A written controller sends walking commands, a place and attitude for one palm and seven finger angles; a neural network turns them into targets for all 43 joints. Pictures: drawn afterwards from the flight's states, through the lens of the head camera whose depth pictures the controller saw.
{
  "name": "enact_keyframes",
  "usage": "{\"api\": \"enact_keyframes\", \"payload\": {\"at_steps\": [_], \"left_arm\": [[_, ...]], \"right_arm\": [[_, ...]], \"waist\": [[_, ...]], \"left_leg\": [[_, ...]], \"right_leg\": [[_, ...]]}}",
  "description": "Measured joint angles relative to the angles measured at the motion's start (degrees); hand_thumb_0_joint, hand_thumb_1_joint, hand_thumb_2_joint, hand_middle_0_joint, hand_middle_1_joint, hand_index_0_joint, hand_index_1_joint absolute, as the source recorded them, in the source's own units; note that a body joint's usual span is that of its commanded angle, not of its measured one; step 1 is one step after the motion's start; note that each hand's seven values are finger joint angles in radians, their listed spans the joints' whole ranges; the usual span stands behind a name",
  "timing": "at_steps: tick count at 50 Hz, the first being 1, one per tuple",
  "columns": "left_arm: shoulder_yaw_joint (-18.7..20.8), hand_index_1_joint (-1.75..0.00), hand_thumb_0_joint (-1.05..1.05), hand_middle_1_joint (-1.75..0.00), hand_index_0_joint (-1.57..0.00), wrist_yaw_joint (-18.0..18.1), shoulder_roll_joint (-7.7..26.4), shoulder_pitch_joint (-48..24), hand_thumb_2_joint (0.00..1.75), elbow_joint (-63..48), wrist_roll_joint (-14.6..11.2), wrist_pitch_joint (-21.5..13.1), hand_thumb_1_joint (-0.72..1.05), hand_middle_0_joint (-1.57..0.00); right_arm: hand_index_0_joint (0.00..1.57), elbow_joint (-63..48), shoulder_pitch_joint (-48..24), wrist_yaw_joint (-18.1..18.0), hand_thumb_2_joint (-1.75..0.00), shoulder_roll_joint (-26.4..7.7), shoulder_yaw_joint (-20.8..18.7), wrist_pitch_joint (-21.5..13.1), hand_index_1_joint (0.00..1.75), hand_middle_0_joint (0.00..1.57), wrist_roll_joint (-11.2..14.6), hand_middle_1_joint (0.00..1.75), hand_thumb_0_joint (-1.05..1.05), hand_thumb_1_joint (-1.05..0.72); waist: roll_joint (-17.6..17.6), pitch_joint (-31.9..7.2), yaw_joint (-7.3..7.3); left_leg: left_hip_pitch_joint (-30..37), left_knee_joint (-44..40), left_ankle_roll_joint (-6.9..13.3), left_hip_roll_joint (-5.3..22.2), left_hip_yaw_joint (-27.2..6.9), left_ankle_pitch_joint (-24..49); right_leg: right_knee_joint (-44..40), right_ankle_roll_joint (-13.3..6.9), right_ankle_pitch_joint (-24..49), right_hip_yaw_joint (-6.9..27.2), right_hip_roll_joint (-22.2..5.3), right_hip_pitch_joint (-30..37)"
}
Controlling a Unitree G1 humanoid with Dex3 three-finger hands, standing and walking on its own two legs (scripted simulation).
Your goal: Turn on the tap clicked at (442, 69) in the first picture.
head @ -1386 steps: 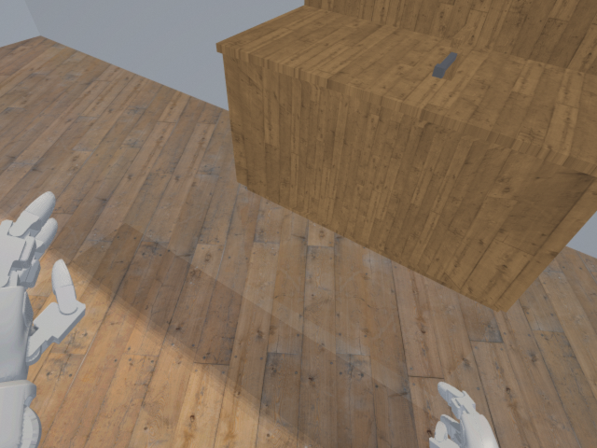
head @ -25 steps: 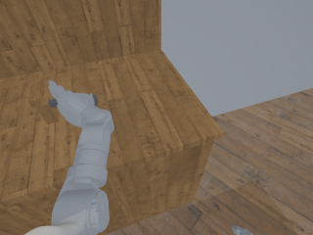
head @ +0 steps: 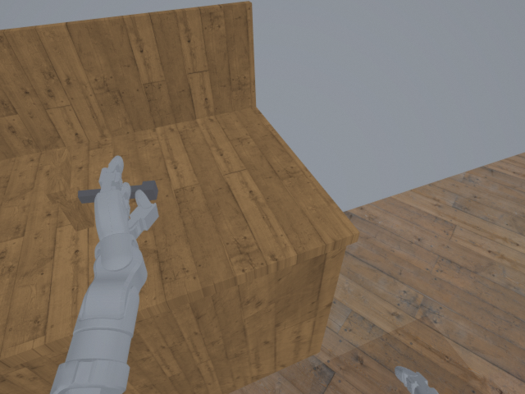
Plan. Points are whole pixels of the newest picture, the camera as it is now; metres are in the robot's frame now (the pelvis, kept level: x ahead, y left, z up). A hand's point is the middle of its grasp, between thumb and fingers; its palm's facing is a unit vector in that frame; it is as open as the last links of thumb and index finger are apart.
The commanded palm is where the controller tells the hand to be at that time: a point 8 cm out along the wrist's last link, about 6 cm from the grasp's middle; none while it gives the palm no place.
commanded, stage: draw the hand back beside the body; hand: left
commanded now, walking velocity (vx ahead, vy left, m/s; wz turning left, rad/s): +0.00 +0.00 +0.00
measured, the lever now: (149, 190) +0.49 +0.25 +0.06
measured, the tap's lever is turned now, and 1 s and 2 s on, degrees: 75 75 75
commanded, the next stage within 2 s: step back with the hand held close in 1.20 s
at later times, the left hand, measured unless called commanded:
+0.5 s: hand (91, 258) +0.25 +0.23 +0.15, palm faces +0.27 -0.93 -0.25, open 7.6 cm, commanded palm +0.21 +0.27 +0.16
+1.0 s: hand (22, 300) +0.19 +0.27 +0.16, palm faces +0.40 -0.85 -0.34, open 7.4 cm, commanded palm +0.15 +0.31 +0.18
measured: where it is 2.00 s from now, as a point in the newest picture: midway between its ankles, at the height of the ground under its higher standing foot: outside the picture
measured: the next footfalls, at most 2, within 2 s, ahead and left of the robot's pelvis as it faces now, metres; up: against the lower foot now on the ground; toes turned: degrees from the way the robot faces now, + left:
none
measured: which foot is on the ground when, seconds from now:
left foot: down 0.00-1.00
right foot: down 0.00-1.00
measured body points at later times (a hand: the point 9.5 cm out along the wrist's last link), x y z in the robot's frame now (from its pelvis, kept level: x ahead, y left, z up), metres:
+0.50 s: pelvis -0.01 +0.02 +0.01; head -0.04 +0.00 +0.46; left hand +0.23 +0.28 +0.17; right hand +0.18 -0.19 -0.07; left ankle +0.01 +0.14 -0.73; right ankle -0.03 -0.06 -0.73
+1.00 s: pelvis +0.00 +0.03 +0.01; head -0.03 +0.01 +0.46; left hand +0.16 +0.32 +0.18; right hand +0.19 -0.19 -0.07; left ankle +0.01 +0.14 -0.73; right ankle -0.03 -0.06 -0.73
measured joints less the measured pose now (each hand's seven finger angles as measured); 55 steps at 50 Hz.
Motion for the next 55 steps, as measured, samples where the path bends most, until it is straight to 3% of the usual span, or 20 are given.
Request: {"api": "enact_keyframes", "payload": {"at_steps": [3, 6, 11, 15, 24, 32, 48, 55], "left_arm": [[-0.4, -0.18, 0.02, -0.18, -0.16, -5.4, 4.7, 6.7, 0.9, -2.7, -0.7, -3.8, 0.9, -0.17], [-1.3, -0.19, 0.02, -0.19, -0.16, -8.0, 7.4, 10.5, 0.9, -6.3, -0.6, -7.6, 0.9, -0.17], [-3.4, -0.21, 0.02, -0.2, -0.17, -10.0, 7.8, 12.0, 0.9, -9.6, -0.2, -12.8, 0.9, -0.17], [-4.1, -0.22, 0.02, -0.22, -0.17, -11.3, 7.0, 14.1, 0.9, -11.4, 0.0, -14.6, 0.9, -0.17], [-2.0, -0.24, 0.02, -0.24, -0.18, -12.5, 7.6, 21.2, 0.9, -17.4, -0.1, -14.9, 0.89, -0.19], [0.1, -0.27, 0.02, -0.27, -0.19, -12.2, 8.0, 26.6, 0.9, -23.2, -0.1, -15.2, 0.9, -0.2], [5.0, -0.3, 0.02, -0.3, -0.2, -11.8, 9.8, 38.7, 0.9, -33.3, -0.2, -15.6, 0.89, -0.21], [5.0, -0.31, 0.02, -0.3, -0.2, -11.3, 9.1, 38.2, 0.9, -33.2, -0.1, -15.4, 0.89, -0.21]], "right_arm": [[0.2, -1.4, 0.2, 0.2, -0.9, -0.4, -0.2, -1.7, 0.3, 0.2, 0.3, 0.3, 0.01, -0.9], [0.2, -1.6, 0.6, 0.3, -0.9, -1.3, -0.5, -3.9, 0.3, 0.2, 0.3, 0.3, 0.01, -0.9], [0.2, -0.3, -0.6, 0.4, -0.9, -2.1, -0.4, -5.7, 0.3, 0.2, 0.3, 0.3, 0.01, -0.9], [0.2, -0.3, -2.6, 0.6, -0.9, -1.2, 0.3, -5.9, 0.3, 0.2, 0.1, 0.3, 0.01, -0.9], [0.2, -2.1, -3.5, 0.6, -0.9, 1.0, 1.5, -6.0, 0.3, 0.2, -0.6, 0.3, 0.01, -0.9], [0.21, -1.2, -2.4, 0.7, -0.9, 0.5, 1.5, -6.3, 0.3, 0.2, -0.8, 0.3, 0.01, -0.9], [0.2, -1.1, -1.8, 0.7, -0.9, -0.3, 0.3, -8.0, 0.3, 0.2, -1.1, 0.3, 0.02, -0.9], [0.2, -0.6, -2.3, 0.2, -0.9, -0.3, 0.3, -8.5, 0.3, 0.2, -1.1, 0.3, 0.02, -0.9]], "waist": [[0.3, 2.0, -0.07], [0.8, 3.7, 1.16], [1.2, 5.3, 3.33], [1.0, 5.6, 3.47], [1.1, 5.8, 3.25], [1.2, 6.0, 4.21], [1.3, 5.4, 4.64], [1.5, 5.5, 5.36]], "left_leg": [[3.3, -2.1, 0.1, 0.3, 0.3, 0.8], [5.3, -3.6, 0.2, 0.2, 0.1, 1.7], [6.9, -5.4, 0.7, -0.5, -0.5, 3.1], [7.8, -6.6, 1.0, -0.8, -0.4, 3.9], [9.4, -7.6, 1.3, -0.9, 0.3, 4.1], [9.6, -7.6, 1.8, -1.3, 0.1, 3.9], [8.9, -5.9, 2.0, -1.5, -0.1, 2.7], [8.3, -4.9, 2.1, -1.7, -0.7, 2.4]], "right_leg": [[-2.6, 0.0, 1.2, 0.4, 0.3, 3.4], [-4.7, 0.1, 2.3, 0.3, 0.2, 5.8], [-6.8, 0.6, 3.5, -0.4, -0.5, 7.8], [-7.9, 0.9, 4.3, -0.2, -0.7, 8.6], [-9.6, 1.4, 5.1, 0.5, -0.9, 10.3], [-10.0, 1.8, 5.0, 0.3, -1.3, 10.9], [-9.5, 2.1, 4.3, 0.0, -1.4, 10.8], [-8.5, 2.1, 3.8, -0.6, -1.5, 10.4]]}}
